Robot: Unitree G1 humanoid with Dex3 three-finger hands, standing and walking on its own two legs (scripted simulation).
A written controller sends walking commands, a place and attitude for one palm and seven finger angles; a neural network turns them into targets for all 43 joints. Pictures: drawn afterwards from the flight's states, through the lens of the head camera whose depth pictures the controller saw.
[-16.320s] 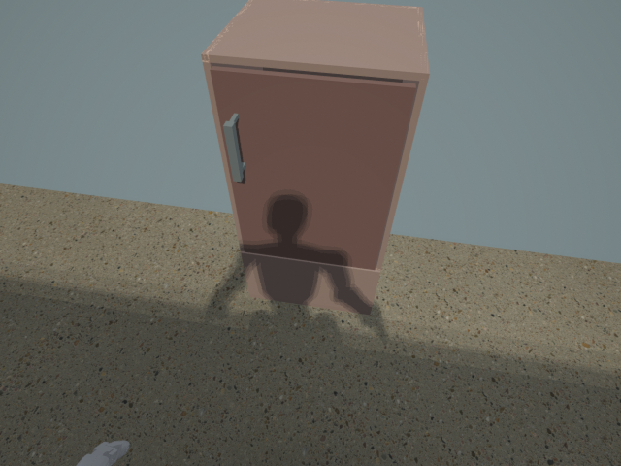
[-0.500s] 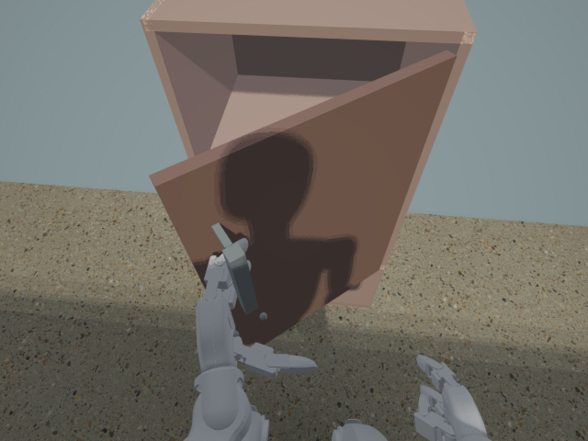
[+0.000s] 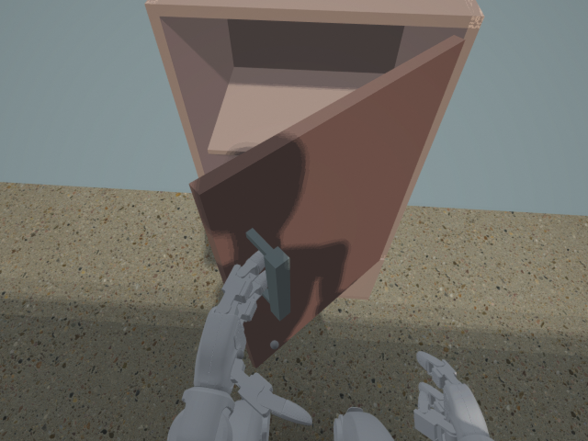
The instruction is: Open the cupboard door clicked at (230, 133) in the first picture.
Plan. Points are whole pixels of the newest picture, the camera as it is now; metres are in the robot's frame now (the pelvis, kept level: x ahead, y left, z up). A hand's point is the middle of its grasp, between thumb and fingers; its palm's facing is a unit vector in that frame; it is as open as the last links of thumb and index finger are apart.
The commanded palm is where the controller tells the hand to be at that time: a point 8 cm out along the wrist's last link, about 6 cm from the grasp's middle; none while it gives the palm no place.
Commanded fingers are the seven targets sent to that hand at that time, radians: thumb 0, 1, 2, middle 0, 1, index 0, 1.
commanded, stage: slide the hand sideways off the handle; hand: left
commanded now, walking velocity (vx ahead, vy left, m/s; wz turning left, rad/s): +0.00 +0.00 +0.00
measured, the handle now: (268, 277) +0.32 +0.05 +0.06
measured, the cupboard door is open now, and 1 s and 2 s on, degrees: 45 44 44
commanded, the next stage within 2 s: draw the hand back to the body in 0.64 s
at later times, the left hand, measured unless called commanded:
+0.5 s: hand (226, 372) +0.20 +0.09 +0.06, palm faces -0.05 -1.00 +0.00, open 16.1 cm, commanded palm +0.17 +0.15 +0.05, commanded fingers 0.00 -0.50 0.30 -0.15 -0.30 -0.15 -0.30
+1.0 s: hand (175, 368) +0.19 +0.13 +0.11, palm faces -0.04 -1.00 -0.07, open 16.3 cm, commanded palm +0.16 +0.19 +0.11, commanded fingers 0.00 -0.50 0.30 -0.15 -0.30 -0.15 -0.30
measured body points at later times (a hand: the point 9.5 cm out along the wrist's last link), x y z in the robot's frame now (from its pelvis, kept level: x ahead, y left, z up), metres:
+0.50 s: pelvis +0.01 -0.01 +0.00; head +0.08 -0.01 +0.44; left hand +0.20 +0.14 +0.06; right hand +0.21 -0.23 -0.08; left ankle +0.04 +0.11 -0.63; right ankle +0.01 -0.11 -0.63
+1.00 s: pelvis +0.01 -0.01 +0.01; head +0.04 -0.02 +0.46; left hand +0.19 +0.18 +0.11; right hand +0.19 -0.23 -0.06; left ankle +0.04 +0.11 -0.63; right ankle +0.01 -0.11 -0.63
